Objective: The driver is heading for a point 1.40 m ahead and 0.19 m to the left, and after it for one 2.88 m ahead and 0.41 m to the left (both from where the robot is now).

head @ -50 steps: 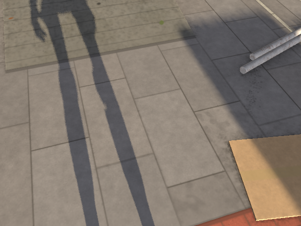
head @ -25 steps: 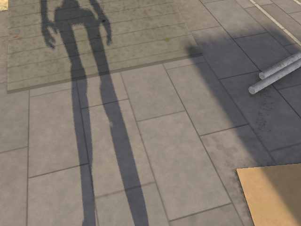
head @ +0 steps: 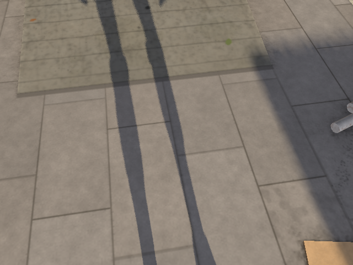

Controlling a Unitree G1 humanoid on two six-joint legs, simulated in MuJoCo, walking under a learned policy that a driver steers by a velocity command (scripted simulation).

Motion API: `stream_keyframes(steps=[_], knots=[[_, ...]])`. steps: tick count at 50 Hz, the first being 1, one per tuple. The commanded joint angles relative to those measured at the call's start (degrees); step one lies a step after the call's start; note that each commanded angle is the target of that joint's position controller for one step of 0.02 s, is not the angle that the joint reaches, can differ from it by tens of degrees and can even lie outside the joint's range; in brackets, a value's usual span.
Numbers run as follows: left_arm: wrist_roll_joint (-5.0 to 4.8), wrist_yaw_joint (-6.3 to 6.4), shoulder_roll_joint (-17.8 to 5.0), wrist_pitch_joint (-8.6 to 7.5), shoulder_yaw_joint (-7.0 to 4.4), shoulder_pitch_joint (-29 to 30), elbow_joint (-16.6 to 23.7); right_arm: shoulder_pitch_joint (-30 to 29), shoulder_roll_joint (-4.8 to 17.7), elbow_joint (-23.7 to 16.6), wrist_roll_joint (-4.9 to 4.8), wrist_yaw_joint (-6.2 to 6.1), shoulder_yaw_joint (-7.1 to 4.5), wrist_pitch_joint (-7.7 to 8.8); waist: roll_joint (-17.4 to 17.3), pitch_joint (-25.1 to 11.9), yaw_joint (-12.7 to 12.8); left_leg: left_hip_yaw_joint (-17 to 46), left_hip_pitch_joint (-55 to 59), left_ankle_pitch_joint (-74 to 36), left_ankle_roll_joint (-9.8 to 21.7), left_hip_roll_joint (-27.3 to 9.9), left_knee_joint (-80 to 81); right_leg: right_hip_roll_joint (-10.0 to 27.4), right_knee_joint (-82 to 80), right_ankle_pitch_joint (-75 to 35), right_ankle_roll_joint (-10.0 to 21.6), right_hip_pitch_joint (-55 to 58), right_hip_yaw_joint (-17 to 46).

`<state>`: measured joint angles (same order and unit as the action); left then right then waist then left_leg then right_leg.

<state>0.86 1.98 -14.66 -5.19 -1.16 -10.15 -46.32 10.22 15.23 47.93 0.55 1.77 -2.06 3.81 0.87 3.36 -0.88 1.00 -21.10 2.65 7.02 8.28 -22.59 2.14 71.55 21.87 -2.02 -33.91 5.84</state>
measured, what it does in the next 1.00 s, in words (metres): steps on the spot, turning left: right foot, then left foot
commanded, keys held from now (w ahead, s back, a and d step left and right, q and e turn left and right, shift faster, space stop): q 0.56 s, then no key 0.20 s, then e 0.24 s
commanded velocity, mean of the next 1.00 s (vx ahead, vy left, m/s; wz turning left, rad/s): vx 0.03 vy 0.00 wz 0.37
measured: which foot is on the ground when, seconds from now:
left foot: down 0.00-0.30, up 0.32-0.72, down 0.74-1.00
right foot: up 0.00-0.26, down 0.28-0.74, up 0.76-1.00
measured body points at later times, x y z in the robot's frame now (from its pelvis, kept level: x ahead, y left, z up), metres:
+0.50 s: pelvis +0.07 -0.06 +0.01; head +0.11 -0.07 +0.46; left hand +0.14 +0.24 -0.07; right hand +0.28 -0.30 -0.11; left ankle +0.02 +0.08 -0.64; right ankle +0.13 -0.16 -0.73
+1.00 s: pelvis +0.05 -0.01 +0.01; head +0.06 +0.02 +0.46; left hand +0.01 +0.28 -0.12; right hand +0.30 -0.15 -0.08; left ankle +0.01 +0.07 -0.73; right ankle +0.09 -0.16 -0.68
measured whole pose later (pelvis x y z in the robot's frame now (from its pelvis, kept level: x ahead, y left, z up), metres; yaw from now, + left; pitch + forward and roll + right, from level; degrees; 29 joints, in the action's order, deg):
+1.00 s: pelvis +0.05 -0.01 +0.01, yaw +22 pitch +1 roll +0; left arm -0.8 2.0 -16.6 2.3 -4.1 -15.7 -44.9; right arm 7.9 10.4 39.5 1.1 -1.2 -1.3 0.4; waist 2.8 0.1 2.0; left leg -4.2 -13.1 14.3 3.1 1.2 -26.1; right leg 2.8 54.3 24.0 -5.1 -25.0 2.8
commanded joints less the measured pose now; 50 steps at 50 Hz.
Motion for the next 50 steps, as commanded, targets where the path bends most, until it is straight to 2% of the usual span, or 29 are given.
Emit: stream_keyframes(steps=[1,2,4,6,8,11,13,14,15,16,17,18,19,20,22,26,29,33,35,36,37,38,39,40,41,42,43,45,50], knots=[[0.37,1.86,-3.93,1.85,-1.49,-9.86,2.07,-2.61,8.47,-5.34,0.40,-0.93,-2.07,0.48,-3.06,-8.21,4.31,12.17,-3.88,-26.40,10.89,-14.11,6.32,-0.75,-9.53,-4.25,-1.86,7.28,-2.18],[0.40,2.18,-3.98,2.31,-1.55,-8.35,2.88,-1.69,9.17,-5.58,0.22,-1.42,-2.33,-0.11,-3.93,-9.71,3.77,13.14,-2.67,-24.12,10.46,-14.34,5.63,-1.06,-11.85,-5.77,-2.45,6.66,-1.86],[0.11,2.43,-4.32,3.34,-1.70,-4.86,4.54,-0.68,9.61,-6.25,-0.82,-2.37,-2.67,-1.43,-4.85,-11.35,2.63,15.83,-0.81,-11.51,8.64,-14.16,5.10,-1.31,-16.39,-8.56,-2.99,5.55,-0.75],[-0.26,2.42,-4.51,4.00,-1.74,-0.37,6.45,0.11,9.60,-6.88,-1.52,-3.22,-2.87,-2.54,-6.12,-10.43,1.04,19.49,0.21,3.83,6.94,-13.68,5.62,-2.00,-21.53,-10.11,-2.93,4.06,0.14],[-0.65,2.14,-4.96,3.88,-1.83,2.52,7.84,0.81,9.69,-7.42,-1.48,-3.87,-3.09,-3.39,-8.04,-9.21,-0.09,22.88,1.71,11.83,6.20,-13.78,5.73,-2.90,-26.43,-9.25,-2.73,3.73,0.82],[-1.28,1.34,-5.64,2.53,-2.10,3.00,8.49,2.09,9.44,-8.29,-1.11,-4.42,-3.31,-4.43,-9.74,-9.28,-0.59,26.33,5.13,7.83,5.46,-14.27,2.99,-4.39,-33.87,-5.61,-1.83,7.34,0.77],[-1.71,0.65,-5.94,1.63,-2.57,-1.19,7.45,0.53,8.78,-9.59,-1.67,-4.58,-3.14,-5.00,-10.08,-9.72,2.16,27.57,5.85,1.89,3.54,-12.89,-0.64,-4.28,-45.81,-9.51,-0.33,14.92,-0.36],[-1.46,0.50,-7.58,1.38,-3.21,-3.37,6.82,1.09,7.29,-10.10,-2.01,-4.63,-2.68,-5.25,-8.61,-10.37,2.70,25.97,3.22,4.22,1.21,-10.39,-4.31,-0.73,-51.55,-14.10,0.93,21.75,0.26],[-0.21,0.74,-10.99,1.70,-3.91,-3.33,7.59,4.69,3.40,-10.20,-1.58,-4.48,-1.71,-5.51,2.17,-13.13,0.27,18.65,-3.81,21.73,-1.95,-4.75,-16.71,12.01,-51.97,-21.32,5.74,30.47,10.36],[2.57,0.40,-13.24,2.37,-4.70,-2.47,7.82,3.13,5.15,-13.26,-1.89,-4.25,-2.45,-4.64,18.56,-10.15,-0.90,9.86,-16.65,34.26,-4.68,2.09,-26.99,20.77,-54.74,-32.54,15.28,30.00,25.06],[2.09,0.31,-9.96,2.12,-4.12,-0.53,9.48,5.25,11.01,-11.68,-0.67,-3.92,-4.00,-4.02,12.93,-10.66,-1.12,10.62,-18.12,31.67,-7.12,-2.35,-38.64,22.51,-53.80,-35.18,17.72,29.61,24.05],[1.23,0.39,-7.37,2.14,-3.54,1.42,10.59,6.00,12.42,-10.28,-1.14,-3.74,-4.86,-4.44,7.66,-10.35,-1.27,9.65,-17.63,27.86,-8.59,-3.04,-43.29,18.87,-52.10,-35.63,15.66,28.41,16.92],[0.44,0.36,-6.43,2.40,-3.26,2.86,11.27,6.80,10.94,-9.11,-1.21,-4.02,-4.85,-5.42,4.37,-9.70,-1.73,8.53,-17.42,25.02,-10.06,-3.67,-46.64,15.02,-50.98,-34.21,13.26,27.70,11.48],[-0.32,0.48,-6.10,2.69,-3.07,3.36,11.20,6.86,9.49,-9.13,-1.11,-4.09,-4.56,-6.22,4.16,-8.42,-1.43,7.63,-18.19,22.53,-11.22,-4.06,-50.47,13.60,-50.90,-34.23,12.73,26.62,8.43],[0.10,0.72,-6.50,3.28,-3.01,2.70,11.13,5.64,6.56,-10.48,-1.77,-3.73,-3.73,-6.81,5.85,-6.82,-0.77,4.18,-17.15,19.11,-12.56,-5.05,-50.00,10.74,-52.41,-33.14,12.75,24.27,2.58],[0.23,1.58,-8.26,4.49,-3.89,-1.40,10.11,-0.39,4.40,-14.65,-1.73,-3.15,-2.76,-6.51,8.36,-7.64,2.77,1.83,-17.88,17.98,-13.97,-8.11,-40.02,13.12,-52.89,-33.62,15.23,30.18,0.61],[-0.17,1.33,-10.27,4.77,-4.72,-0.62,10.13,-1.44,3.45,-16.19,-1.39,-2.26,-2.22,-6.29,8.91,-8.84,3.20,-0.33,-10.93,19.09,-12.77,-9.74,-31.50,14.31,-52.59,-32.87,15.55,28.18,-1.68],[-1.58,0.18,-11.30,4.52,-5.01,-0.39,9.22,-0.42,4.30,-16.59,-1.30,-1.57,-2.58,-6.47,10.22,-9.05,2.76,-2.72,-2.45,19.28,-9.34,-8.36,-19.36,15.40,-50.86,-31.09,15.42,26.62,-1.31],[-2.71,0.07,-10.82,4.60,-4.71,1.00,8.67,3.22,3.84,-15.08,-1.26,-1.24,-2.78,-6.27,9.47,-8.97,0.19,-4.33,5.55,9.58,-6.14,-6.91,-4.57,14.11,-46.83,-29.71,12.98,24.50,-2.55],[-2.77,-0.05,-8.95,4.51,-4.08,-1.82,7.22,4.62,4.78,-14.38,-1.07,-1.32,-3.06,-6.13,7.35,-9.19,-0.04,-3.57,12.19,3.05,-4.70,-6.43,2.16,11.92,-43.80,-25.75,9.66,21.01,-4.48],[-0.74,-0.56,-5.36,4.24,-2.85,-3.91,7.24,6.03,8.31,-14.80,-0.80,-1.95,-3.84,-6.04,-2.25,-12.12,1.03,8.14,22.79,-10.19,-2.37,-15.75,2.05,7.51,-34.10,-10.97,4.00,12.18,-9.03],[1.36,-1.10,-2.36,3.85,-1.60,-2.57,9.88,4.46,12.69,-16.18,0.22,-2.36,-4.25,-5.93,-17.72,-10.94,2.20,21.62,23.41,-25.01,6.94,-29.02,0.73,1.55,-23.58,14.58,-0.50,-0.28,-11.51],[0.28,-0.59,-6.47,4.06,-2.90,1.08,9.91,5.61,8.63,-15.49,1.65,-2.02,-3.25,-4.72,-12.63,-12.28,-1.78,21.27,16.42,-17.93,12.11,-30.70,2.85,2.86,-16.23,15.90,-1.32,1.18,-4.89],[-1.19,-0.57,-7.75,4.62,-3.44,0.45,8.73,2.80,5.89,-14.67,1.92,-1.64,-2.18,-3.65,-10.23,-9.57,-0.02,16.25,13.32,-11.26,9.82,-26.74,4.02,3.26,-14.05,12.55,-1.14,2.46,-3.27],[-1.33,-0.36,-7.21,5.33,-3.63,-1.60,6.86,-0.59,4.79,-14.21,1.29,-1.46,-1.92,-2.93,-9.40,-8.02,1.53,12.24,11.77,-6.52,6.65,-23.28,4.40,3.35,-14.38,8.62,-1.32,3.05,-2.96],[-0.83,-0.03,-7.50,6.04,-3.92,-2.97,5.32,-2.64,3.66,-13.92,0.66,-1.41,-1.52,-2.33,-9.73,-6.97,1.92,9.80,10.35,-7.36,5.11,-22.03,4.67,3.25,-14.00,4.97,-1.90,4.21,-2.49],[-0.74,0.08,-7.36,6.45,-4.07,-4.64,4.43,-3.75,3.10,-13.25,0.64,-1.58,-1.25,-1.99,-9.66,-6.37,2.84,7.42,8.12,-10.68,4.73,-21.13,4.78,2.71,-13.19,2.18,-2.40,6.89,-1.87],[-1.49,0.10,-7.22,6.50,-4.17,-5.24,4.25,-4.11,3.33,-12.59,1.07,-2.20,-1.43,-1.81,-9.15,-5.99,2.85,4.78,8.53,-11.62,4.85,-20.64,4.71,1.28,-13.77,0.11,-2.91,8.00,-1.70],[-1.82,0.15,-6.43,6.86,-3.86,-1.39,7.18,-1.09,6.65,-10.93,0.17,-4.03,-2.94,-3.36,-7.42,-4.78,-0.54,7.84,15.73,-7.27,7.84,-25.50,4.85,1.60,-16.56,3.72,-3.51,2.35,-2.77]])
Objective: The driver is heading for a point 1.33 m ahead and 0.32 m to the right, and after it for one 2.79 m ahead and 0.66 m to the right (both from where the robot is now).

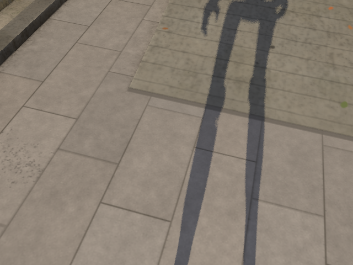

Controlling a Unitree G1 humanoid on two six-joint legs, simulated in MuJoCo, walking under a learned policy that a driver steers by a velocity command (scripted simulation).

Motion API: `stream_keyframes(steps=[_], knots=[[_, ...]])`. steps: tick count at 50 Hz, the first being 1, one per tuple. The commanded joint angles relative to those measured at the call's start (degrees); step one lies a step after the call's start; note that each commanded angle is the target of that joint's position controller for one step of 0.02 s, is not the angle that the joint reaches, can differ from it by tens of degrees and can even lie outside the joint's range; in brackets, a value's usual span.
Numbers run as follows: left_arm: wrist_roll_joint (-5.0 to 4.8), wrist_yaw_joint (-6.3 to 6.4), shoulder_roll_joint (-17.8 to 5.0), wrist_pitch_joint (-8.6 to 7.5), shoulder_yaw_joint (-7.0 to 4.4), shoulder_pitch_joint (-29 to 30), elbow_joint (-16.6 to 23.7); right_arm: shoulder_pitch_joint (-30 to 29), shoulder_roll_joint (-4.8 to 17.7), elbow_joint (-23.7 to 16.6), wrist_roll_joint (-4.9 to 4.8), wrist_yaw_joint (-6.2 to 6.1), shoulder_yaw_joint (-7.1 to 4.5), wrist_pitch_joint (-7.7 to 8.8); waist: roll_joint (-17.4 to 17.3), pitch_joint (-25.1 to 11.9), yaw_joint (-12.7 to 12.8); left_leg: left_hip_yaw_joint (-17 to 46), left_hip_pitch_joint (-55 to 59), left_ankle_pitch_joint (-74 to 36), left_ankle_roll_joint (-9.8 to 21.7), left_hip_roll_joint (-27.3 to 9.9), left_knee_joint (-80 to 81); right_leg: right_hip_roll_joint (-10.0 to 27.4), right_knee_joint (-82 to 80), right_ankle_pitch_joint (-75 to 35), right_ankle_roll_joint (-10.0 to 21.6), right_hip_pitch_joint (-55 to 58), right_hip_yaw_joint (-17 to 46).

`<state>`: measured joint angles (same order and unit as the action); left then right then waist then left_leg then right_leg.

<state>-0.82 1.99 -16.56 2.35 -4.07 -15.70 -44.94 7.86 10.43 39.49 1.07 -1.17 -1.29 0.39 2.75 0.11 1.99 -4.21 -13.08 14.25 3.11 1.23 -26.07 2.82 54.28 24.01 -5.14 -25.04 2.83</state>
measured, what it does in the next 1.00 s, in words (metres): walks ahead, turning right: right foot, then left foot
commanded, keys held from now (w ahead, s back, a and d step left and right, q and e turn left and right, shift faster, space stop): e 0.16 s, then w+e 0.48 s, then w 0.24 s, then w+q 0.12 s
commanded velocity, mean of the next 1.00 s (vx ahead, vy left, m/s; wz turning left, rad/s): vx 0.30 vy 0.00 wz -0.40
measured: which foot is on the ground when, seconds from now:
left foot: down 0.00-0.28, up 0.30-0.76, down 0.78-1.00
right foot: up 0.00-0.26, down 0.28-0.78, up 0.80-1.00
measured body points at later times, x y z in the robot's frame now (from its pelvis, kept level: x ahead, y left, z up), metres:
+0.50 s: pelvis +0.04 -0.08 +0.01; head +0.04 -0.12 +0.46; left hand +0.16 +0.18 -0.08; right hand +0.12 -0.39 -0.10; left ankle +0.17 +0.08 -0.66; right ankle -0.05 -0.13 -0.74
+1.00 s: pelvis +0.30 -0.13 +0.00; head +0.33 -0.14 +0.45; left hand +0.54 +0.04 -0.10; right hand +0.24 -0.41 -0.12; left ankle +0.35 -0.04 -0.74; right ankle +0.24 -0.26 -0.66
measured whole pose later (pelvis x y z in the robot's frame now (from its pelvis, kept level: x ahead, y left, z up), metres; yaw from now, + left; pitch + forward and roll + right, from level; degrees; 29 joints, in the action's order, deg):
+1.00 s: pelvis +0.30 -0.13 +0.00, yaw -26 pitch +2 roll +2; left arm -0.3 0.5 -16.3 -3.9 -2.7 -13.4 -39.1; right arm 17.4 15.0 47.0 -0.4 1.5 -3.5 5.7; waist 2.8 1.2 -1.8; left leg -0.9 -11.8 9.7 3.2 4.0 -19.5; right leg 4.0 62.8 18.3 0.9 -32.4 3.2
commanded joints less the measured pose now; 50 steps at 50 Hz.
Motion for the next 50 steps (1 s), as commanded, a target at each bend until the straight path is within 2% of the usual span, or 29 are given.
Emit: stream_keyframes(steps=[1,8,10,11,12,13,14,15,16,17,18,19,20,23,27,32,35,37,38,39,40,41,42,43,44,45,46,48,50], knots=[[-0.14,0.08,-4.29,-0.54,-0.89,4.38,6.26,1.28,11.64,-2.33,-0.42,-1.23,-3.88,-0.12,-8.97,-1.35,-3.64,13.30,8.21,-18.19,12.19,-19.15,8.56,1.21,0.43,2.18,-0.39,-6.99,-0.03],[-0.20,-1.38,-3.27,-0.15,-0.58,4.32,9.05,-0.89,13.70,-1.74,-0.88,-0.99,-5.09,-0.77,-9.62,-3.96,-3.06,8.33,8.41,-26.48,12.12,-20.26,6.46,0.58,-7.78,2.44,1.99,-0.39,-4.73],[-0.60,-2.22,-3.27,0.03,-0.59,3.89,9.66,-0.14,15.14,-1.35,-1.75,-0.73,-5.66,-0.78,-10.04,-5.18,-2.93,7.82,7.44,-12.57,10.72,-20.66,7.93,0.09,-12.61,0.78,4.35,3.01,-6.21],[-0.73,-2.70,-3.32,0.03,-0.74,2.63,9.40,-0.66,15.60,-1.14,-2.48,-0.45,-5.79,-0.60,-10.02,-4.90,-1.79,7.04,4.88,-2.59,9.38,-20.02,8.29,-0.38,-17.10,-1.65,6.09,6.62,-7.09],[-0.73,-3.07,-3.49,-0.05,-1.06,-0.38,8.11,-1.84,15.33,-0.95,-3.16,-0.16,-5.71,-0.44,-9.80,-4.43,0.09,5.23,0.71,5.76,7.50,-18.70,7.10,-1.81,-23.12,-5.24,7.98,12.39,-8.87],[-0.72,-2.93,-4.71,-0.25,-1.85,-5.28,5.72,-1.74,13.15,-0.48,-3.16,0.12,-5.19,-0.21,-7.83,-4.56,1.63,2.16,-5.10,12.36,4.86,-16.00,2.51,-4.13,-26.43,-5.15,9.80,20.20,-9.61],[-1.02,-2.37,-7.64,-0.62,-3.07,-11.74,3.69,-3.42,9.30,-1.02,-2.13,0.73,-4.15,0.24,0.82,-4.13,3.64,-4.01,-16.22,16.63,0.48,-11.66,-12.55,1.98,-31.28,-0.18,13.52,29.25,0.91],[-0.35,-2.24,-15.92,-1.98,-4.56,-13.78,5.61,-7.75,6.90,-5.39,-0.82,1.12,-3.39,1.19,14.33,-0.97,4.04,-4.37,-37.35,24.34,-3.84,-1.65,-32.30,18.18,-39.07,10.25,23.81,32.91,33.46],[1.08,-2.74,-13.03,-4.10,-3.47,-10.82,7.52,-11.35,10.62,-6.10,-2.15,1.64,-4.30,2.91,7.79,0.70,4.90,7.31,-41.05,21.70,-2.68,-2.29,-39.02,20.52,-45.61,14.47,27.14,28.41,39.63],[1.15,-2.53,-10.40,-5.39,-2.44,-6.32,8.34,-9.51,13.09,-5.63,-3.48,2.34,-4.97,3.83,6.84,3.63,1.57,8.81,-41.96,13.79,-1.44,-4.18,-38.86,18.55,-46.46,14.25,24.57,26.87,34.50],[0.34,-2.35,-8.29,-6.05,-1.77,-3.77,9.10,-6.70,14.42,-3.70,-2.75,2.40,-5.45,4.33,4.57,4.59,-0.31,8.43,-40.56,7.33,-1.32,-5.51,-37.38,15.62,-45.55,9.61,21.71,25.89,28.55],[-0.10,-2.07,-7.49,-6.05,-1.36,-2.31,9.39,-5.81,14.61,-2.57,-1.22,2.07,-5.62,4.74,3.21,4.15,-0.99,8.45,-38.77,2.47,-1.86,-6.12,-34.62,13.26,-45.22,3.40,19.78,25.30,24.15],[0.08,-1.79,-7.15,-6.07,-1.04,-2.49,9.56,-5.35,14.03,-1.91,-0.47,1.99,-5.62,4.99,2.96,3.52,-1.39,7.91,-35.70,-1.71,-2.53,-5.95,-32.87,10.99,-45.42,-2.65,18.63,24.20,20.35],[0.30,-1.14,-7.77,-6.40,-1.28,-6.43,8.82,-6.52,11.72,-1.49,-0.68,2.06,-4.99,5.40,1.81,1.99,-0.65,6.67,-33.40,-10.30,-4.34,-4.03,-26.79,8.30,-44.84,-16.57,17.59,25.13,14.76],[0.01,-0.49,-8.11,-6.18,-1.51,-9.83,7.31,-11.27,9.96,-2.47,-1.20,2.41,-4.14,5.71,4.09,3.16,1.21,6.58,-29.83,-16.84,-5.63,-2.15,-14.75,6.26,-44.06,-20.16,16.07,22.99,12.24],[-0.93,-0.15,-8.81,-5.53,-1.99,-13.10,5.32,-18.23,9.59,-5.05,-1.73,3.76,-3.41,6.76,4.75,5.11,3.62,6.55,-28.13,-16.07,-5.22,-1.00,-6.26,7.55,-41.07,-22.78,16.38,24.32,15.35],[-0.93,0.26,-8.73,-5.01,-2.02,-12.21,4.69,-16.71,10.27,-4.70,-1.82,4.53,-3.41,7.61,5.77,4.52,2.58,5.82,-22.08,-15.49,-3.60,-0.80,-2.94,9.06,-39.23,-26.34,15.44,25.09,16.13],[-0.49,0.22,-9.14,-4.72,-2.17,-10.81,4.72,-12.19,12.23,-3.86,-1.90,4.28,-4.25,7.81,7.98,2.27,0.09,3.73,-14.42,-11.09,-1.57,0.90,-2.26,8.88,-34.79,-40.77,14.28,25.92,15.56],[-0.29,0.07,-8.54,-4.61,-1.90,-9.98,4.87,-6.31,13.97,-2.47,-1.78,3.73,-5.15,7.77,7.94,-1.91,-3.08,1.95,-5.78,-11.40,0.36,2.27,-0.20,6.58,-27.53,-51.86,13.05,25.77,13.43],[0.23,-0.22,-7.38,-4.69,-1.30,-8.75,5.58,2.48,16.06,-1.04,-1.33,3.19,-5.88,7.62,7.20,-9.00,-7.45,4.72,9.22,-12.87,3.42,-1.40,-1.80,3.97,-16.24,-52.44,11.20,19.71,11.76],[1.75,-0.42,-2.98,-5.08,0.24,-11.54,6.54,13.02,20.21,-0.26,-0.29,2.66,-6.61,7.28,-3.54,-20.10,-9.14,21.33,30.40,-11.02,9.15,-14.54,-5.25,-1.78,3.12,-29.98,8.84,5.18,9.78],[-0.96,-0.68,0.97,-5.81,1.28,-20.02,5.62,16.83,20.05,3.08,-0.41,3.60,-6.58,7.08,-22.42,-26.43,-5.09,49.31,41.35,3.22,16.18,-25.21,5.28,-9.20,19.06,9.96,6.39,-11.33,10.37],[-2.21,-0.70,-5.80,-6.25,0.05,-14.23,5.19,14.22,14.49,2.61,-1.90,3.51,-5.26,7.03,-14.58,-16.97,-6.92,46.86,34.30,10.99,13.36,-22.50,9.41,-5.12,23.61,7.02,6.67,-16.63,11.11],[-2.04,-0.86,-8.09,-6.46,-0.46,-6.56,6.84,9.71,12.29,2.28,-2.07,3.07,-4.57,6.59,-9.36,-8.15,-7.08,36.45,24.60,8.09,11.34,-20.49,9.98,-2.51,22.33,1.51,7.07,-17.80,8.14],[-0.88,-0.88,-7.37,-6.72,-0.26,-2.58,7.60,6.79,11.61,2.04,-1.47,2.92,-4.05,6.23,-4.41,-3.69,-5.53,30.19,15.75,0.63,10.59,-18.22,11.29,-0.02,20.03,-2.27,7.20,-15.57,6.06],[0.17,-1.10,-6.79,-7.01,-0.43,-1.06,8.31,5.36,10.98,2.19,-0.92,2.92,-3.73,6.08,-4.53,-1.59,-3.80,26.90,10.20,-4.11,10.66,-15.90,12.71,1.77,16.95,-4.62,7.21,-13.65,4.71],[0.26,-1.40,-5.65,-7.04,-0.35,-1.91,8.39,4.86,10.55,2.30,-0.52,2.82,-3.39,6.14,-6.14,-1.37,-2.14,24.83,7.07,-6.47,10.81,-14.28,14.21,3.01,15.15,-5.88,7.20,-11.18,4.36],[0.43,-1.58,-3.20,-7.07,0.29,-2.64,8.33,5.33,10.63,2.91,-1.40,2.65,-3.32,6.38,-7.75,-0.87,-0.97,22.03,4.30,-10.13,12.17,-12.91,16.38,3.50,10.82,-6.06,6.42,-10.44,2.61],[1.21,-1.58,-2.08,-7.26,0.93,1.28,10.17,6.20,12.28,3.49,-2.20,2.18,-3.69,6.32,-7.08,1.29,-1.24,19.49,1.75,-13.63,12.95,-12.59,18.00,3.85,3.24,-7.80,4.77,-11.89,1.03]])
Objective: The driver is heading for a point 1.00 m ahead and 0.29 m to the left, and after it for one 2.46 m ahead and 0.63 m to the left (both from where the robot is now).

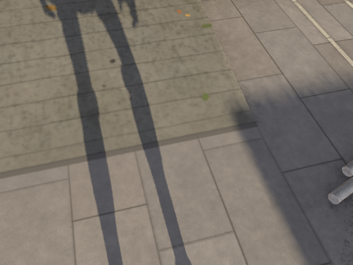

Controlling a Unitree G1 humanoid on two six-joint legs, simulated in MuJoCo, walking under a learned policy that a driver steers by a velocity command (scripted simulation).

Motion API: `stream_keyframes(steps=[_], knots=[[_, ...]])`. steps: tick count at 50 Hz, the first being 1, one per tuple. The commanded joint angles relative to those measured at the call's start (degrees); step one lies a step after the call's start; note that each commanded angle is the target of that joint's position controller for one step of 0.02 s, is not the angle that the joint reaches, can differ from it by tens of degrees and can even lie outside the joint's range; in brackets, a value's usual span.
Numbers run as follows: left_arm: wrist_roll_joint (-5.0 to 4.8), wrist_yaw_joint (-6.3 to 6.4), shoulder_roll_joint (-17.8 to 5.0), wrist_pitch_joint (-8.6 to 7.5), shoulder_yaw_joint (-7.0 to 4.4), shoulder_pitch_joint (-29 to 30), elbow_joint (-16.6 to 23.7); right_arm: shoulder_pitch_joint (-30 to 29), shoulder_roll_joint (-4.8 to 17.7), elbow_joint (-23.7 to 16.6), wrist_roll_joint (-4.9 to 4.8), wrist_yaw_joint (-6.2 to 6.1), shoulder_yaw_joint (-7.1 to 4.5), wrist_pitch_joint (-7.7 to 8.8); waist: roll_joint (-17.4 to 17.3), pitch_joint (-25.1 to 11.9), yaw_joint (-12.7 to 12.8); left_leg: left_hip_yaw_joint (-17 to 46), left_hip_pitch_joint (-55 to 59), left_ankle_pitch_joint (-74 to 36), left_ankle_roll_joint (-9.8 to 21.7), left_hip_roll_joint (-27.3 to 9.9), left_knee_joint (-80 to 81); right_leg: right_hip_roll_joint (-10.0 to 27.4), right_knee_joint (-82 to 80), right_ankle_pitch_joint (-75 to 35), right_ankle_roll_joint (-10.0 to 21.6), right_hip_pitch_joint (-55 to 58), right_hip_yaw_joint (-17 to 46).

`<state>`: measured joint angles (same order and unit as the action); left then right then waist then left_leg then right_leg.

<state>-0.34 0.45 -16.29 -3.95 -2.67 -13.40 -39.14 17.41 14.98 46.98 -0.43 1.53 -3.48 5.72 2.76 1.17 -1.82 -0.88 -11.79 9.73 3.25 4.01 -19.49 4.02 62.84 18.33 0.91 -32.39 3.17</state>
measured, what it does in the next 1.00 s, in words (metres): walks ahead, turning left: right foot, then left foot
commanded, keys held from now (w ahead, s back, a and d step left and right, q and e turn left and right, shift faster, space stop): w+q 1.00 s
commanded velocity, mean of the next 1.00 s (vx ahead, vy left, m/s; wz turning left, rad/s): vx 0.50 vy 0.00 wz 0.48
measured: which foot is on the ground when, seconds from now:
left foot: down 0.00-0.26, up 0.28-0.74, down 0.76-1.00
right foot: up 0.00-0.22, down 0.24-0.76, up 0.78-1.00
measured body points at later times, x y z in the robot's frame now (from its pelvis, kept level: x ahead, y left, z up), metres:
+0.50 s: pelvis +0.27 -0.04 +0.00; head +0.29 -0.04 +0.45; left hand +0.27 +0.25 -0.11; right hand +0.48 -0.27 -0.10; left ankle +0.29 +0.13 -0.66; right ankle +0.28 -0.15 -0.74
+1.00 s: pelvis +0.49 +0.11 +0.00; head +0.52 +0.15 +0.45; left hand +0.51 +0.44 -0.09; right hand +0.71 -0.08 -0.10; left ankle +0.47 +0.17 -0.74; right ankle +0.66 -0.01 -0.67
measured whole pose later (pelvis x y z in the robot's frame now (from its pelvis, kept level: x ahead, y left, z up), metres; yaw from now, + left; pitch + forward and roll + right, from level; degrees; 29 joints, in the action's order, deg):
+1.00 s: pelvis +0.49 +0.11 +0.00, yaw +33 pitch +1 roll -1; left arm 1.0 0.3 -17.9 -5.8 -3.1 -6.8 -38.4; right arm 17.9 16.0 40.4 -0.7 1.0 -3.6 2.8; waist 1.9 3.0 -2.5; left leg 3.9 -12.7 9.6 6.2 6.5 -21.4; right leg 5.6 56.9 13.7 -2.6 -36.5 4.1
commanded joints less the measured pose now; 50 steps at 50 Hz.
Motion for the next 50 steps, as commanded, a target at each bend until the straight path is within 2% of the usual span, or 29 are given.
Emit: stream_keyframes(steps=[1,4,8,10,11,12,13,14,15,16,17,18,20,25,29,33,35,36,37,38,39,40,41,42,43,44,45,47,50], knots=[[0.98,-0.14,-1.84,-1.27,-0.10,1.16,5.12,-3.00,8.43,-3.91,-0.82,-0.82,-1.69,0.77,-6.61,0.63,2.07,14.63,-0.45,-9.81,12.42,-14.59,11.66,2.41,-9.79,-5.29,-1.87,-3.85,0.16],[0.54,-0.90,-1.06,-2.13,0.51,7.82,6.42,-0.72,9.92,-3.36,-1.31,-1.25,-2.06,-0.04,-6.40,1.07,-0.28,10.92,-2.88,-10.01,9.90,-11.87,10.45,-0.34,-23.28,-16.28,-2.96,1.97,-1.23],[-0.45,-1.66,-3.83,-2.80,-0.51,12.31,8.11,3.71,10.88,-2.41,-1.94,-1.55,-2.18,-1.10,-7.34,0.21,-1.38,15.31,0.95,-5.13,7.60,-14.22,6.23,-2.37,-31.70,-19.30,-2.69,6.88,0.21],[-0.61,-1.63,-5.38,-3.14,-1.40,10.36,7.95,3.66,11.24,-2.50,-1.69,-1.75,-2.30,-1.69,-8.12,-0.61,0.66,17.23,2.19,-4.16,5.96,-14.77,2.12,-2.84,-34.50,-16.29,-1.33,11.75,-0.16],[-0.48,-1.35,-6.56,-3.22,-2.23,6.15,6.87,3.63,10.31,-2.66,-1.35,-1.80,-1.99,-1.89,-7.99,-2.53,3.00,16.57,1.24,-6.96,4.64,-13.05,-2.50,-3.20,-36.01,-14.73,-0.05,18.27,-0.97],[0.09,-0.85,-8.96,-3.34,-3.36,-0.64,5.90,3.38,7.99,-3.23,-0.70,-1.67,-1.17,-1.82,-6.58,-7.09,6.59,14.29,-2.47,-7.20,2.61,-9.51,-13.05,0.38,-36.04,-14.01,2.22,28.67,1.41],[0.89,-0.20,-13.36,-2.86,-4.38,-10.62,5.07,4.00,3.40,-5.22,1.16,-1.73,0.42,-1.68,3.36,-17.04,9.69,8.94,-11.76,8.21,0.01,-4.72,-32.47,12.72,-35.09,-12.72,5.67,43.76,13.87],[1.74,-0.92,-15.31,-2.27,-4.69,-11.69,3.86,10.75,1.71,-7.01,-1.75,-1.70,0.94,-0.91,21.38,-21.80,5.60,7.26,-28.31,24.60,-1.62,-0.92,-48.38,22.07,-43.77,1.55,13.58,52.58,39.96],[1.15,-1.22,-9.35,-2.28,-3.39,-9.00,4.50,8.87,7.70,-5.39,-2.81,-1.97,-0.50,-1.19,11.35,-15.12,6.43,10.14,-33.17,20.88,-2.04,-4.38,-55.11,20.06,-45.96,7.72,12.43,47.62,38.06],[0.76,-1.10,-6.37,-2.19,-2.48,-6.62,4.63,3.78,9.26,-6.18,-2.64,-1.86,-1.07,-1.54,6.26,-9.19,6.71,9.02,-34.06,15.52,-2.01,-6.26,-55.81,17.78,-45.70,4.02,10.59,41.65,27.55],[1.01,-1.28,-5.17,-2.20,-1.98,-3.56,4.38,1.78,8.37,-6.34,-2.01,-1.88,-1.07,-1.96,2.13,-6.14,5.10,8.21,-31.52,11.55,-2.46,-8.16,-54.23,15.10,-46.82,-3.40,9.81,35.27,20.79],[1.05,-1.35,-3.88,-2.23,-1.72,-1.30,3.90,0.35,7.85,-6.87,-1.36,-1.74,-1.35,-2.37,2.45,-3.53,3.83,8.21,-30.36,9.22,-2.67,-9.52,-51.26,12.89,-48.33,-8.03,9.55,31.15,15.76],[1.17,-1.18,-3.83,-2.84,-1.99,0.18,2.99,0.39,5.85,-7.30,-1.53,-1.21,-1.23,-3.48,3.93,-1.91,2.25,7.19,-26.59,6.61,-3.12,-10.67,-49.05,11.26,-51.33,-13.61,9.40,26.36,9.08],[0.81,-0.46,-6.63,-3.25,-3.27,-0.81,0.04,-5.39,3.78,-9.94,-0.79,-0.55,-0.64,-4.38,0.69,0.46,2.47,6.80,-29.90,-1.65,-4.18,-11.04,-37.79,11.92,-54.19,-21.53,10.34,27.68,-0.51],[0.37,0.12,-8.92,-2.41,-3.96,-1.92,-1.53,-12.52,3.18,-11.87,-0.80,1.03,-0.03,-3.78,0.04,2.32,4.85,3.01,-26.96,-10.12,-3.21,-10.10,-25.40,11.15,-54.46,-21.44,8.67,28.81,-7.61],[-0.92,0.13,-10.91,-1.32,-4.73,-4.27,-3.41,-17.71,4.25,-14.66,-0.96,2.02,-0.22,-3.88,0.31,4.08,5.82,0.01,-26.22,-5.98,-0.63,-9.05,-19.31,12.86,-52.14,-24.18,7.04,34.09,-10.90],[-1.40,0.27,-12.53,-0.59,-5.19,-3.93,-3.65,-16.67,5.69,-15.36,-0.76,2.20,-0.98,-4.14,1.62,2.19,4.06,-2.97,-21.53,-0.36,1.64,-6.23,-17.90,12.97,-46.25,-39.49,5.91,36.20,-12.97],[-1.74,0.39,-13.41,-0.16,-5.42,-3.63,-3.62,-13.25,7.08,-14.88,-0.68,2.05,-1.81,-4.39,2.45,-0.51,1.75,-4.86,-15.97,2.21,2.98,-3.80,-17.51,12.49,-40.09,-49.30,5.22,36.36,-14.15],[-2.09,0.50,-13.32,0.34,-5.29,-2.74,-3.42,-5.08,9.31,-12.83,-0.86,1.70,-3.31,-4.58,1.68,-4.81,-3.13,-6.33,-4.92,0.13,4.89,-0.81,-14.10,10.68,-29.16,-54.17,3.81,33.80,-16.15],[-1.34,0.80,-11.38,0.23,-4.43,-3.63,-2.81,5.43,13.45,-9.93,-1.03,0.74,-5.43,-5.07,-1.07,-10.19,-7.61,-1.91,12.50,-2.14,7.28,-1.20,-13.02,8.34,-13.68,-45.04,1.33,22.70,-16.74],[1.60,0.38,-3.07,-0.66,-1.81,-7.75,0.42,5.72,20.67,-9.74,-1.59,-0.20,-6.56,-4.95,-18.02,-12.88,-1.97,28.02,30.72,2.77,16.15,-16.72,-9.40,-1.29,8.03,8.16,-2.79,-3.69,-14.86],[0.14,-0.17,-4.97,-2.87,-1.29,-5.04,1.78,6.56,18.76,-12.40,-1.02,0.21,-5.43,-3.65,-14.71,-23.85,-3.99,50.97,35.77,14.14,22.07,-23.48,1.14,-5.74,17.63,17.43,-2.78,-11.39,0.66],[-2.18,-0.61,-9.15,-3.94,-2.30,1.20,3.36,5.18,14.41,-11.59,-0.63,0.58,-4.26,-2.68,-9.37,-16.63,-5.57,43.89,32.00,12.19,18.60,-22.21,3.46,-2.85,17.58,11.62,-1.69,-16.69,2.71],[-1.95,-0.46,-8.69,-4.54,-1.91,2.45,3.73,2.62,12.54,-11.41,-0.88,0.58,-3.67,-2.18,-7.02,-10.81,-3.56,36.43,24.20,7.80,16.65,-19.92,3.23,-0.51,12.96,6.47,-0.71,-15.86,2.10],[-0.28,0.08,-8.59,-4.65,-2.02,2.42,2.93,-1.59,10.60,-11.93,-0.86,0.46,-3.02,-2.09,-3.77,-7.30,-0.85,30.79,16.04,1.34,14.73,-17.59,2.98,1.58,8.07,3.00,-0.88,-12.04,2.12],[0.73,0.23,-9.22,-4.21,-2.48,1.46,2.61,-4.29,9.03,-12.76,-0.30,0.27,-2.42,-2.01,-4.52,-5.97,1.32,26.95,10.21,-4.88,13.99,-15.77,3.86,2.77,4.68,0.79,-1.13,-7.63,2.54],[1.00,0.08,-9.23,-3.53,-2.62,0.83,2.50,-5.41,8.89,-13.19,0.13,0.09,-2.28,-1.98,-5.39,-5.37,2.48,25.52,6.70,-8.18,14.01,-14.90,5.04,2.98,2.97,-0.42,-1.59,-4.89,2.48],[1.42,0.02,-7.55,-2.45,-2.25,0.83,2.39,-4.87,9.44,-12.37,-0.13,-0.44,-2.44,-1.65,-4.73,-4.32,3.02,22.13,2.55,-14.40,14.47,-13.88,6.12,2.57,-1.28,-1.92,-3.03,-3.32,1.23],[1.61,0.03,-5.27,-1.83,-1.36,6.38,3.91,-2.19,10.91,-10.72,-0.49,-1.61,-2.80,-1.77,-4.68,-1.95,1.46,17.88,-0.55,-15.67,12.90,-11.18,6.56,0.93,-11.59,-11.30,-4.84,-4.05,0.19]])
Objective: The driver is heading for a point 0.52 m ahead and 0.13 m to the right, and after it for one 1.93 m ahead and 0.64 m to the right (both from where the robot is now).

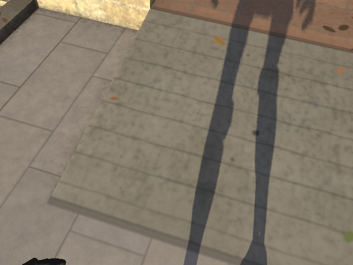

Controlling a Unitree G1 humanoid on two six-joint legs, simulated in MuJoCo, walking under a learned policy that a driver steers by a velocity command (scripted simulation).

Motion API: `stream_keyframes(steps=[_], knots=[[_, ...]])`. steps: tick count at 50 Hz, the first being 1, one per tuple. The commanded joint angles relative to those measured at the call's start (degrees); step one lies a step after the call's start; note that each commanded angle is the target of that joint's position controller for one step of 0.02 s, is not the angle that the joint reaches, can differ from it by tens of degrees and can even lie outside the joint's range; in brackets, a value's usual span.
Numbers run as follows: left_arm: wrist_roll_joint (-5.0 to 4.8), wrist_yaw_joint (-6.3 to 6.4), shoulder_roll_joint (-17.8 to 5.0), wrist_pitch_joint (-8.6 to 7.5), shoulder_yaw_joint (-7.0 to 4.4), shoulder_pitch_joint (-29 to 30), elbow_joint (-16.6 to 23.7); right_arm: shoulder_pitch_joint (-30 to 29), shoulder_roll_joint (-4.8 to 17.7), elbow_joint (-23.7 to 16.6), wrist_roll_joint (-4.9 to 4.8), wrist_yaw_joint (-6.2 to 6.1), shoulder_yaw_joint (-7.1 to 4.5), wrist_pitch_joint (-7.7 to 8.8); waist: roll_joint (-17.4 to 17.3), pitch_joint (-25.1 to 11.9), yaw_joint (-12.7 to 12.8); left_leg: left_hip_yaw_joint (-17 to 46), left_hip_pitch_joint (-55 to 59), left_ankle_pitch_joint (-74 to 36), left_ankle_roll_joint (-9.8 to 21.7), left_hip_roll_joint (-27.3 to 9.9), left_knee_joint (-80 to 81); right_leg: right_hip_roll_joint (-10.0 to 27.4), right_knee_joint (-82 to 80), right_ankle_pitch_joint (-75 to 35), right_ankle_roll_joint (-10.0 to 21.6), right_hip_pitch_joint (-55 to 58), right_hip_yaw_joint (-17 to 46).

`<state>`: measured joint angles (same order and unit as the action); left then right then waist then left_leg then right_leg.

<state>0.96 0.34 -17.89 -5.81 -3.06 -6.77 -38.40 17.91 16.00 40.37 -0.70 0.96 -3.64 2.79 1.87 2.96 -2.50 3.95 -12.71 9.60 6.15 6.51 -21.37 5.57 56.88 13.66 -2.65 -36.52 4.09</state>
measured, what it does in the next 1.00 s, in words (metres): walks ahead, turning right: right foot, then left foot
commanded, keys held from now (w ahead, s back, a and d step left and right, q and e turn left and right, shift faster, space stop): w+q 0.02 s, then w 0.04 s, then w+e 0.94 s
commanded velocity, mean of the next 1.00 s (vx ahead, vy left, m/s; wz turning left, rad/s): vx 0.50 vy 0.00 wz -0.27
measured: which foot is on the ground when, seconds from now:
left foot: down 0.00-0.28, up 0.30-0.72, down 0.74-1.00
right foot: up 0.00-0.26, down 0.28-0.78, up 0.80-1.00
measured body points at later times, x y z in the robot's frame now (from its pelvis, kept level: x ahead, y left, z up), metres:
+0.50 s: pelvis +0.29 -0.07 +0.00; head +0.32 -0.08 +0.45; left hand +0.38 +0.20 -0.11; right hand +0.43 -0.34 -0.10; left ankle +0.33 +0.09 -0.67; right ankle +0.30 -0.14 -0.74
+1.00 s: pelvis +0.54 -0.06 +0.00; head +0.56 -0.06 +0.45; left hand +0.78 +0.16 -0.09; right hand +0.53 -0.35 -0.10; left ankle +0.59 +0.05 -0.74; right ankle +0.53 -0.19 -0.64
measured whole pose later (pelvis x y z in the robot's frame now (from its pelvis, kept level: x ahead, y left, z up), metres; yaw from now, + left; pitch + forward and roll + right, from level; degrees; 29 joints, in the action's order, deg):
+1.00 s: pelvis +0.54 -0.06 +0.00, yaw -21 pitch +1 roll +2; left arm -1.3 0.1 -18.8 0.1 -3.6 -13.9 -37.8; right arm 15.5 15.4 43.7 0.8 -0.4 -3.3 4.5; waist 3.2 1.2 -1.8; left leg -4.6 -9.7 16.6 2.8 1.4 -19.3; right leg 4.3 70.1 17.8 -2.3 -37.8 2.3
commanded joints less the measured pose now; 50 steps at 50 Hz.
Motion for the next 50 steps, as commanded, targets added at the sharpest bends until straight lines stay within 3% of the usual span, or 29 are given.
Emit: stream_keyframes(steps=[1,3,5,10,12,13,14,15,16,17,18,19,20,21,24,29,32,34,36,37,38,39,40,41,42,43,44,46,50], knots=[[0.20,0.00,-3.04,-0.01,-0.69,1.94,3.62,-1.94,9.91,-3.66,-0.40,-1.28,-2.63,0.97,-4.45,-3.34,1.30,12.01,-0.22,-13.92,8.86,-12.50,8.14,-1.45,-10.22,-10.66,-1.42,0.95,-0.78],[-0.26,-0.64,-1.97,-0.31,-0.14,5.34,3.94,-0.60,9.43,-2.76,-0.47,-1.58,-2.35,0.72,-6.01,-3.03,-0.44,10.12,-0.67,-10.29,6.97,-11.27,7.75,-2.86,-18.69,-17.66,-1.31,3.98,-1.46],[-0.90,-1.54,-1.71,-0.81,0.18,8.09,4.08,1.74,9.16,-1.30,-0.37,-1.58,-1.99,0.86,-6.62,-2.47,-2.32,10.07,0.43,-7.07,6.42,-12.62,8.06,-3.24,-22.95,-22.56,-0.68,6.27,-2.23],[-1.58,-2.74,-3.68,-1.20,-0.20,11.51,5.81,5.23,10.01,1.65,0.00,-1.41,-1.92,0.47,-7.34,-0.11,-3.61,12.57,13.65,-13.68,5.64,-18.65,4.05,-3.25,-27.37,-13.36,4.05,0.21,-2.63],[-1.69,-2.90,-4.65,-1.16,-0.67,7.87,5.27,4.09,10.66,2.01,0.04,-1.57,-2.06,0.15,-8.05,-1.52,-1.32,10.45,16.23,-27.51,4.20,-18.53,-0.16,-5.06,-28.53,-8.06,6.48,4.79,-4.37],[-1.55,-2.76,-5.81,-1.18,-1.45,2.26,3.74,2.88,10.72,1.87,0.16,-1.67,-1.97,-0.06,-7.68,-5.31,1.88,7.76,16.13,-38.79,3.19,-16.64,-6.49,-7.21,-30.11,-9.06,8.15,12.79,-6.24],[-1.26,-2.59,-7.82,-1.13,-2.39,-6.00,1.78,1.88,9.97,1.17,0.63,-1.89,-1.47,-0.17,-6.45,-11.60,5.93,4.89,12.07,-42.15,1.56,-14.19,-16.83,-5.58,-29.35,-13.01,10.74,25.59,-3.96],[-0.36,-2.49,-12.36,-1.13,-3.36,-13.92,1.15,4.58,7.11,-0.69,1.47,-1.98,-0.35,0.41,2.48,-20.34,6.85,1.93,-4.32,-25.02,-1.79,-8.47,-35.53,5.76,-28.52,-15.03,17.88,46.18,14.71],[-1.55,-3.07,-12.47,-0.76,-3.67,-16.59,-0.62,8.32,4.46,-0.42,1.53,-1.61,0.58,1.45,14.51,-22.48,5.36,0.85,-22.25,19.84,-5.20,-1.13,-49.69,13.65,-35.64,-4.88,23.86,57.68,36.89],[-2.80,-2.94,-8.03,-0.44,-2.48,-15.89,-0.33,3.41,8.64,-1.33,0.58,-0.97,0.05,2.45,8.62,-17.31,7.10,5.02,-29.37,20.00,-4.89,-4.41,-53.38,12.83,-38.76,5.21,21.61,55.76,37.80],[-2.24,-2.55,-6.89,0.09,-2.17,-12.24,0.49,-2.26,9.49,-2.63,-0.45,-0.50,-0.19,3.29,4.04,-9.45,7.11,3.80,-31.55,14.98,-4.75,-6.68,-52.17,10.91,-40.24,3.36,19.69,48.15,30.62],[-1.56,-2.31,-6.64,0.52,-2.02,-10.10,1.12,-5.42,8.84,-3.38,0.21,-0.44,0.00,3.95,-0.53,-5.53,6.21,2.59,-30.74,11.67,-4.78,-8.34,-48.86,8.68,-41.40,-2.30,18.79,41.38,25.84],[-1.24,-2.18,-6.02,0.69,-1.72,-8.98,1.59,-6.08,8.48,-3.68,1.23,-0.46,-0.23,4.16,-2.16,-3.70,4.69,2.28,-28.73,9.32,-5.29,-9.67,-44.92,6.85,-42.48,-8.06,18.34,36.87,22.88],[-0.94,-1.97,-5.73,0.71,-1.51,-8.34,1.94,-5.22,7.83,-3.89,1.69,-0.51,-0.27,4.07,-0.69,-4.23,3.18,2.17,-25.92,7.98,-5.95,-10.35,-42.20,5.42,-43.46,-12.00,18.29,34.29,21.04],[-1.64,-1.24,-6.33,0.75,-1.70,-8.32,1.62,-4.88,5.91,-4.00,2.00,-0.94,0.17,3.12,1.90,-4.43,1.98,0.24,-23.47,7.05,-8.69,-10.14,-35.15,3.43,-44.75,-18.67,18.94,29.07,16.32],[-2.25,0.28,-8.33,1.86,-2.44,-12.18,-0.13,-15.26,3.37,-6.07,1.59,-0.85,1.23,3.10,2.66,-3.07,5.33,-0.66,-18.01,-9.42,-10.67,-7.00,-16.49,-0.48,-43.77,-17.15,15.34,23.40,11.85],[-2.66,0.66,-8.21,2.75,-2.46,-15.32,-1.24,-19.98,3.81,-7.20,0.76,-0.30,1.12,3.49,3.09,-3.00,6.92,-0.02,-15.76,-11.56,-10.33,-5.25,-10.75,0.54,-41.44,-13.67,14.28,25.39,15.18],[-2.81,0.84,-8.01,3.29,-2.46,-15.85,-1.49,-20.93,5.04,-7.70,0.51,-0.09,0.59,3.82,3.73,-3.04,6.50,0.91,-14.09,-8.79,-9.45,-4.74,-7.27,1.74,-39.27,-11.42,13.52,28.20,18.75],[-2.64,0.97,-8.15,3.71,-2.60,-14.67,-1.38,-18.26,6.59,-7.26,0.27,-0.20,-0.26,4.23,5.56,-3.47,4.28,0.65,-8.95,-5.50,-7.68,-4.75,-4.90,2.48,-36.63,-12.60,12.41,29.11,21.13],[-2.45,0.94,-7.13,3.77,-2.27,-13.64,-1.05,-13.85,7.74,-6.20,0.44,-0.54,-1.04,4.41,5.75,-5.32,1.62,-0.13,-1.86,-6.14,-5.99,-5.06,-2.02,0.70,-32.96,-16.03,11.03,28.01,20.20],[-1.93,0.67,-4.41,3.50,-1.30,-13.22,-0.22,-7.07,10.08,-5.34,1.50,-1.02,-2.00,4.66,3.72,-11.60,-1.38,4.05,12.21,-6.47,-2.68,-10.79,-3.74,-2.36,-22.61,-16.19,8.97,22.80,17.45],[-1.07,0.40,-0.47,3.05,-0.02,-17.21,0.42,1.25,14.05,-4.39,1.77,-1.39,-3.22,4.13,-7.27,-20.93,-2.51,16.67,31.37,-5.52,2.70,-22.60,-5.77,-8.09,-5.84,1.23,5.67,10.50,11.54],[-3.00,0.43,-0.64,2.95,0.57,-20.85,1.76,5.70,14.21,-1.76,0.68,-1.04,-3.57,2.92,-21.44,-25.68,-1.72,38.47,39.30,11.94,8.83,-32.21,1.02,-10.36,8.34,22.02,3.94,-4.18,6.38],[-3.30,0.75,-6.47,3.32,-0.98,-17.23,0.61,2.61,9.39,-3.09,0.55,-1.09,-2.40,2.62,-10.31,-16.75,-2.65,36.14,31.02,23.00,6.11,-29.73,4.45,-6.12,14.84,18.33,3.16,-8.41,6.72],[-3.11,0.73,-8.04,3.65,-1.55,-12.90,1.93,-0.73,8.19,-3.41,0.61,-1.40,-1.90,2.38,-9.03,-10.28,-2.17,29.65,23.76,19.43,4.99,-28.45,4.87,-4.47,16.92,13.51,2.60,-9.90,4.33],[-2.40,0.58,-7.52,4.09,-1.62,-10.99,2.12,-3.60,6.20,-3.27,0.84,-1.38,-1.15,2.31,-5.86,-5.78,-0.94,22.37,16.40,12.35,4.40,-25.58,6.24,-2.22,15.90,10.35,1.78,-7.97,3.14],[-1.95,0.31,-6.58,4.25,-1.81,-10.10,2.55,-5.22,4.83,-2.68,1.25,-1.43,-0.72,2.30,-7.15,-3.67,0.47,17.06,11.52,8.75,3.62,-22.90,7.52,-0.75,14.35,8.16,1.59,-6.23,2.61],[-2.37,-0.23,-3.44,4.92,-1.28,-11.40,2.30,-6.55,4.44,-1.90,1.57,-1.43,-0.61,2.50,-9.16,-2.51,2.07,9.18,5.17,4.49,3.19,-20.11,10.15,0.12,16.12,5.63,1.20,-2.67,0.36],[-2.12,-0.43,-1.88,5.82,-0.47,-8.09,5.18,-6.09,6.60,-0.33,1.60,-1.55,-1.32,2.69,-7.28,-1.31,2.49,2.53,3.49,1.41,5.67,-21.98,13.01,1.75,14.08,1.61,-0.86,-6.50,0.19]])
Keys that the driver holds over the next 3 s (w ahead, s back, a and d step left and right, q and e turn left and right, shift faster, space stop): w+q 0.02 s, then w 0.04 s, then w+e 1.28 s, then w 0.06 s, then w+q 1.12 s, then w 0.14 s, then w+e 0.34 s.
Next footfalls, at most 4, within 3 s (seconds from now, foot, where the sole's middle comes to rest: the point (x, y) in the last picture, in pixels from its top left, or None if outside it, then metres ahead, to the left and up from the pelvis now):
0.28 right None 0.34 -0.14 -0.78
0.74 left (158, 218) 0.63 0.04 -0.77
1.26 right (247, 193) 0.72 -0.32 -0.74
1.78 left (236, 115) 1.10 -0.32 -0.69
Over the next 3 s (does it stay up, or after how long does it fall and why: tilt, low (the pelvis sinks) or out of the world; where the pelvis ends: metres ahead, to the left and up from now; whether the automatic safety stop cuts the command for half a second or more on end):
stays up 1.49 -0.42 0.13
